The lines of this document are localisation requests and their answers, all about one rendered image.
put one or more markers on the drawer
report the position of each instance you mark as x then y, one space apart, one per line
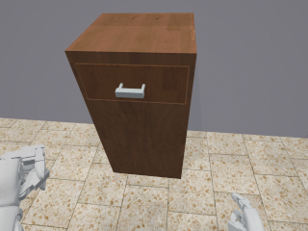
163 83

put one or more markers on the cabinet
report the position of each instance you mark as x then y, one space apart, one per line
139 137

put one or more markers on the handle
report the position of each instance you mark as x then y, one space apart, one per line
129 93

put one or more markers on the robot right hand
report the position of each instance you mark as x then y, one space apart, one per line
249 219

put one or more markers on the robot left forearm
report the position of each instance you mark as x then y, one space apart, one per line
10 217

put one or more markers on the robot left hand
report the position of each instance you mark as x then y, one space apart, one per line
12 173

